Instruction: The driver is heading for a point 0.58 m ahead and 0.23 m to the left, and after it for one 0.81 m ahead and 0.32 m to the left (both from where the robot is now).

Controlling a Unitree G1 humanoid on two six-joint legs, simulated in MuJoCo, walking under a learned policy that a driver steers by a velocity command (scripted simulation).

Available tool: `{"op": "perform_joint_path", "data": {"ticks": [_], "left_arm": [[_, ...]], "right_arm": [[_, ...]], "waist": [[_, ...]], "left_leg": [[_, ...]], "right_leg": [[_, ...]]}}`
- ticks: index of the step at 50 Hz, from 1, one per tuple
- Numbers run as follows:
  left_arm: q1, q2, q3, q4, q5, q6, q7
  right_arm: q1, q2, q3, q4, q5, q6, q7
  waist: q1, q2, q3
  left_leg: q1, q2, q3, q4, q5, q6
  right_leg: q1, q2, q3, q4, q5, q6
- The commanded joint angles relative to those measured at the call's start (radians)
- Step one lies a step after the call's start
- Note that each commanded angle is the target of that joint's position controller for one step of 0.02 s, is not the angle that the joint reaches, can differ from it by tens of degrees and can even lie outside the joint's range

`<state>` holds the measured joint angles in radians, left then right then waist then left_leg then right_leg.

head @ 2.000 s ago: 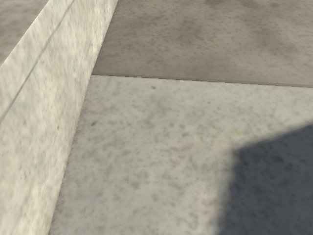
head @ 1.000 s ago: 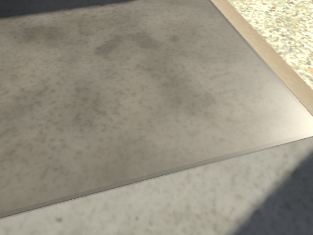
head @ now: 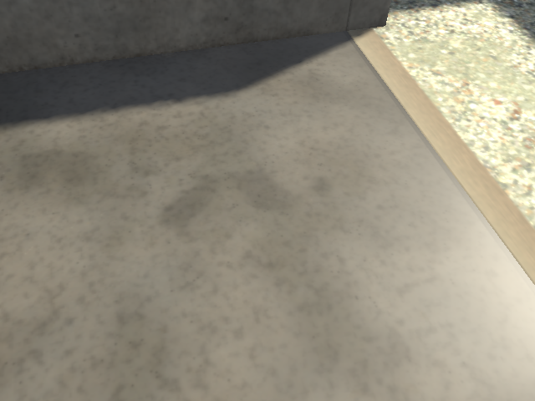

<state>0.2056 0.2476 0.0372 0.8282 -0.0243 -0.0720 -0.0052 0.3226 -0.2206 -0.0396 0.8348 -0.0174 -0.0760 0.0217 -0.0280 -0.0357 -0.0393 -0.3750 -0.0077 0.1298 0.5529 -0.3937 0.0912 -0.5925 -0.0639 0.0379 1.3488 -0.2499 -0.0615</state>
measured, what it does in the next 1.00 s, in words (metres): walks ahead, turning left: right foot, then left foot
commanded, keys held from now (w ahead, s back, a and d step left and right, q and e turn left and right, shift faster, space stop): w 0.12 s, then w+q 0.74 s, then q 0.14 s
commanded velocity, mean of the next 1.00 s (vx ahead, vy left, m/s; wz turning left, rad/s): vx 0.48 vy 0.00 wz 0.39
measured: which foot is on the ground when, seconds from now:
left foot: down 0.00-0.38, up 0.40-0.88, down 0.90-1.00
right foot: up 0.00-0.34, down 0.36-0.90, up 0.92-1.00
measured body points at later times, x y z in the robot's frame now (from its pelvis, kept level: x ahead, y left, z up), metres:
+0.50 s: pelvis +0.27 -0.04 +0.02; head +0.30 -0.05 +0.46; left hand +0.37 +0.23 -0.09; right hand +0.36 -0.30 -0.12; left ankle +0.14 +0.08 -0.61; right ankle +0.35 -0.14 -0.71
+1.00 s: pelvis +0.50 +0.08 +0.01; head +0.54 +0.12 +0.45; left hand +0.47 +0.38 -0.12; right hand +0.77 -0.08 -0.09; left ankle +0.55 +0.18 -0.71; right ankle +0.43 -0.12 -0.60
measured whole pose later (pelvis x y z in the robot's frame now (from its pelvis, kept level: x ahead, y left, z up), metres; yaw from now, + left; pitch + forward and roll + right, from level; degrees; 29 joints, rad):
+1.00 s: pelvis +0.50 +0.08 +0.01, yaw +27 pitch +2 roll -1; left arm 0.18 0.29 0.07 0.84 -0.01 -0.09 0.02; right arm 0.13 -0.28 -0.09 0.69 0.01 -0.04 0.03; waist 0.01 0.00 0.08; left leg -0.48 -0.04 0.04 0.62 -0.18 0.09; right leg -0.34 -0.06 -0.01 1.26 -0.50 0.06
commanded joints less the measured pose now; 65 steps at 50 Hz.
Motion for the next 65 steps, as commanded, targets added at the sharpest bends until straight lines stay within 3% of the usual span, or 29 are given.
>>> {"op": "perform_joint_path", "data": {"ticks": [1, 5, 9, 13, 16, 18, 19, 20, 21, 22, 23, 24, 26, 30, 36, 41, 43, 44, 45, 46, 47, 48, 49, 50, 51, 53, 56, 60, 65], "left_arm": [[0.071, 0.002, 0.006, -0.048, -0.003, 0.018, 0.001], [-0.074, 0.01, 0.005, -0.089, 0.021, 0.023, -0.004], [-0.251, -0.007, -0.002, -0.131, 0.011, 0.006, -0.011], [-0.347, 0.014, 0.005, -0.148, 0.002, -0.016, -0.031], [-0.306, 0.055, 0.02, -0.14, -0.002, -0.034, -0.042], [-0.084, 0.131, 0.06, -0.072, -0.001, -0.04, -0.029], [0.123, 0.195, 0.082, -0.031, 0.01, -0.041, -0.016], [0.187, 0.266, 0.099, -0.02, 0.034, -0.035, -0.009], [0.156, 0.183, 0.075, -0.033, 0.04, -0.037, -0.007], [0.08, 0.118, 0.056, -0.04, 0.028, -0.038, -0.001], [0.023, 0.084, 0.046, -0.039, 0.024, -0.038, 0.0], [-0.02, 0.058, 0.042, -0.03, 0.032, -0.041, -0.002], [-0.054, 0.026, 0.037, -0.012, 0.038, -0.05, -0.003], [-0.018, 0.084, 0.057, 0.021, 0.043, -0.056, 0.012], [0.028, 0.153, 0.075, 0.026, 0.035, -0.042, 0.03], [0.068, 0.2, 0.094, 0.039, 0.008, -0.011, 0.029], [0.048, 0.231, 0.103, 0.034, -0.005, 0.003, 0.029], [0.015, 0.236, 0.103, 0.026, -0.013, 0.015, 0.028], [0.026, 0.205, 0.092, 0.015, -0.002, 0.016, 0.03], [0.094, 0.052, 0.049, -0.044, 0.058, 0.001, 0.027], [0.079, 0.088, 0.039, -0.065, 0.03, -0.037, 0.018], [-0.035, 0.143, 0.052, -0.09, -0.01, -0.054, 0.014], [-0.061, 0.13, 0.045, -0.098, -0.006, -0.059, 0.02], [-0.059, 0.135, 0.048, -0.083, 0.019, -0.053, 0.032], [-0.051, 0.156, 0.059, -0.084, 0.031, -0.039, 0.037], [-0.036, 0.146, 0.063, -0.101, 0.033, -0.007, 0.039], [-0.059, 0.103, 0.05, -0.116, 0.044, 0.016, 0.046], [-0.152, 0.092, 0.042, -0.143, 0.04, 0.029, 0.041], [-0.248, 0.103, 0.045, -0.183, 0.029, 0.031, 0.03]], "right_arm": [[-0.033, -0.029, -0.002, -0.02, 0.0, -0.033, 0.006], [0.045, -0.071, -0.01, 0.012, 0.005, -0.025, -0.022], [0.105, -0.116, -0.021, 0.019, 0.016, -0.017, -0.043], [0.135, -0.149, -0.038, 0.033, 0.031, 0.003, -0.05], [0.11, -0.155, -0.051, 0.037, 0.034, 0.013, -0.053], [0.057, -0.148, -0.05, 0.022, 0.026, 0.018, -0.051], [0.031, -0.112, -0.035, -0.009, 0.015, 0.018, -0.048], [0.139, 0.016, -0.009, -0.04, 0.029, 0.004, -0.041], [0.111, -0.056, -0.024, -0.031, 0.053, -0.014, -0.033], [0.03, -0.11, -0.042, -0.061, 0.066, -0.018, -0.029], [-0.019, -0.111, -0.043, -0.073, 0.058, -0.016, -0.032], [-0.036, -0.104, -0.048, -0.079, 0.048, -0.012, -0.035], [-0.006, -0.091, -0.057, -0.077, 0.055, 0.016, -0.035], [-0.075, -0.065, -0.054, -0.112, 0.048, 0.048, -0.034], [-0.262, -0.054, -0.037, -0.17, 0.038, 0.042, 0.004], [-0.341, -0.08, -0.041, -0.218, 0.04, 0.046, 0.03], [-0.255, -0.123, -0.065, -0.211, 0.038, 0.053, 0.029], [-0.108, -0.166, -0.092, -0.174, 0.038, 0.053, 0.026], [0.054, -0.248, -0.131, -0.129, 0.034, 0.057, 0.008], [0.047, -0.377, -0.149, -0.129, 0.026, 0.053, -0.009], [0.054, -0.348, -0.13, -0.185, 0.015, 0.037, 0.001], [0.032, -0.277, -0.109, -0.189, 0.007, 0.027, 0.007], [-0.016, -0.235, -0.099, -0.188, 0.022, 0.021, 0.005], [-0.083, -0.2, -0.09, -0.198, 0.035, 0.021, 0.0], [-0.126, -0.177, -0.082, -0.21, 0.033, 0.023, -0.006], [-0.15, -0.185, -0.082, -0.224, 0.015, 0.025, -0.012], [-0.13, -0.22, -0.093, -0.221, 0.019, 0.03, -0.03], [-0.121, -0.219, -0.093, -0.227, 0.036, 0.065, -0.056], [-0.108, -0.217, -0.094, -0.236, 0.028, 0.094, -0.069]], "waist": [[0.085, 0.099, 0.008], [0.055, 0.092, 0.053], [-0.009, 0.092, 0.064], [-0.042, 0.115, 0.094], [-0.001, 0.161, 0.083], [0.11, 0.172, -0.048], [0.19, 0.101, -0.215], [0.125, -0.212, -0.327], [0.142, -0.23, -0.318], [0.13, -0.162, -0.179], [0.099, -0.081, -0.11], [0.068, -0.06, -0.062], [0.023, -0.09, -0.016], [0.017, -0.032, 0.058], [0.075, -0.003, 0.103], [0.085, -0.022, 0.125], [0.02, -0.056, 0.056], [-0.069, -0.039, -0.008], [-0.134, 0.017, -0.1], [-0.02, 0.319, -0.158], [-0.046, 0.282, -0.389], [-0.079, 0.162, -0.326], [-0.05, 0.107, -0.226], [-0.011, 0.042, -0.152], [0.022, 0.051, -0.124], [0.059, 0.055, -0.107], [0.064, 0.062, -0.104], [0.034, 0.113, -0.112], [-0.001, 0.156, -0.076]], "left_leg": [[0.085, 0.211, -0.251, -0.373, 0.143, 0.111], [0.152, 0.198, -0.17, -0.418, 0.237, 0.118], [0.232, 0.207, -0.174, -0.449, 0.3, 0.119], [0.359, 0.245, -0.203, -0.402, 0.292, 0.129], [0.395, 0.268, -0.241, -0.32, 0.325, 0.114], [0.33, 0.207, -0.202, -0.074, 0.576, 0.073], [0.123, 0.155, -0.173, 0.22, 0.409, 0.038], [-0.284, -0.014, -0.139, 0.576, -0.076, -0.035], [-0.401, 0.002, -0.266, 0.776, -0.144, -0.03], [-0.466, 0.05, -0.261, 0.852, -0.054, -0.025], [-0.433, 0.097, -0.237, 0.845, 0.032, -0.024], [-0.389, 0.125, -0.236, 0.796, 0.093, -0.026], [-0.309, 0.16, -0.245, 0.737, 0.138, -0.03], [-0.373, 0.169, -0.243, 0.64, 0.22, -0.058], [-0.354, 0.154, -0.148, 0.283, 0.411, -0.066], [-0.314, 0.111, -0.073, 0.126, 0.28, -0.013], [-0.16, 0.033, -0.011, 0.109, 0.179, 0.031], [0.023, -0.029, 0.02, 0.03, 0.222, 0.062], [0.313, -0.034, -0.05, -0.003, 0.348, 0.098], [0.644, 0.24, -0.514, -0.012, 0.586, 0.239], [0.762, 0.381, -0.904, -0.17, 0.563, 0.386], [0.725, 0.35, -0.774, -0.186, 0.672, 0.326], [0.6, 0.307, -0.631, -0.164, 0.723, 0.283], [0.455, 0.264, -0.534, -0.165, 0.747, 0.241], [0.335, 0.24, -0.481, -0.185, 0.781, 0.225], [0.217, 0.218, -0.446, -0.209, 0.854, 0.217], [0.159, 0.179, -0.388, -0.202, 0.924, 0.202], [0.158, 0.135, -0.39, -0.171, 0.763, 0.142], [0.195, 0.136, -0.509, -0.123, 0.556, 0.126]], "right_leg": [[-0.121, -0.058, 0.035, 0.01, 0.098, -0.012], [-0.247, -0.066, -0.008, -0.181, 0.223, 0.047], [-0.167, -0.033, -0.048, -0.522, 0.295, 0.095], [-0.135, -0.001, -0.054, -0.718, 0.243, 0.105], [-0.013, 0.018, -0.047, -0.82, 0.134, 0.072], [0.316, 0.059, -0.076, -0.856, 0.094, 0.026], [0.667, -0.088, 0.082, -0.81, 0.063, -0.027], [0.962, -0.323, 0.558, -0.948, -0.256, -0.151], [0.929, -0.346, 0.743, -1.081, -0.383, -0.182], [0.804, -0.337, 0.574, -1.084, -0.334, -0.15], [0.666, -0.305, 0.423, -1.093, -0.2, -0.128], [0.556, -0.262, 0.31, -1.122, -0.096, -0.112], [0.45, -0.213, 0.148, -1.167, 0.032, -0.094], [0.412, -0.209, -0.023, -1.21, 0.211, -0.108], [0.485, -0.208, -0.179, -1.218, 0.239, -0.094], [0.649, -0.253, -0.236, -1.129, 0.398, -0.061], [0.677, -0.247, -0.268, -0.96, 0.752, -0.042], [0.646, -0.208, -0.298, -0.753, 0.877, -0.015], [0.47, -0.158, -0.304, -0.473, 0.728, 0.042], [0.017, 0.011, -0.273, -0.085, -0.213, 0.121], [-0.113, 0.107, -0.018, 0.12, -0.422, 0.136], [-0.182, 0.057, 0.042, 0.14, -0.337, 0.116], [-0.193, 0.017, 0.036, 0.07, -0.253, 0.1], [-0.151, -0.023, 0.036, -0.003, -0.193, 0.102], [-0.082, -0.045, 0.042, -0.053, -0.162, 0.102], [-0.01, -0.039, 0.04, -0.125, -0.144, 0.107], [-0.008, -0.001, 0.025, -0.272, -0.067, 0.129], [-0.001, 0.037, 0.037, -0.462, 0.093, 0.148], [0.003, 0.078, 0.07, -0.62, 0.058, 0.151]]}}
